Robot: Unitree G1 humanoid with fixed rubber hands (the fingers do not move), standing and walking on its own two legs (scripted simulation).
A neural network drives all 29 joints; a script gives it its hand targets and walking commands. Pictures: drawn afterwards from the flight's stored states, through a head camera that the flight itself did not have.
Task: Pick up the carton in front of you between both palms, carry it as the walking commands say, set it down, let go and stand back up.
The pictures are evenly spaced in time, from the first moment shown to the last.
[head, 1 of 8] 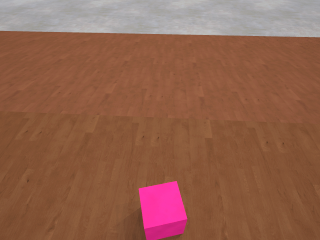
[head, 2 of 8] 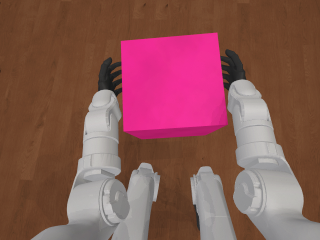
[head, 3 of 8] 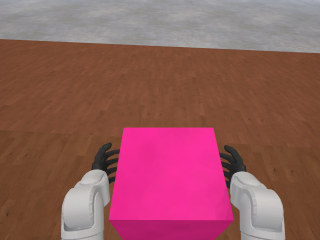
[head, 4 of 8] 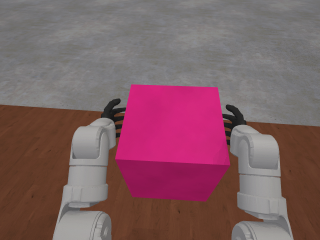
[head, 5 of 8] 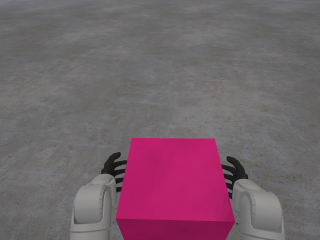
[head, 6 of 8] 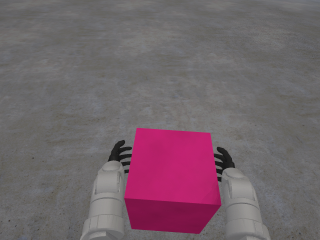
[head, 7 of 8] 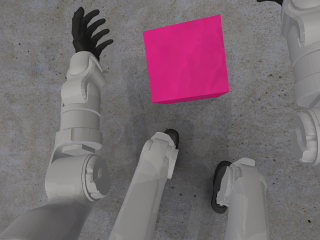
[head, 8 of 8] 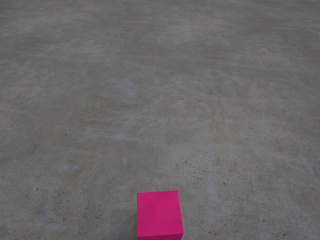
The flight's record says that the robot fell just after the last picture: no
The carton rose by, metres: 0.68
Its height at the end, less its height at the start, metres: -0.47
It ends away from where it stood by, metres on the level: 5.61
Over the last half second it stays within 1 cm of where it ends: yes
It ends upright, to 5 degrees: yes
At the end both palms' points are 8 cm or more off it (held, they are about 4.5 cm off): yes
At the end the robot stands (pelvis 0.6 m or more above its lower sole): yes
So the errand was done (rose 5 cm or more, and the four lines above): yes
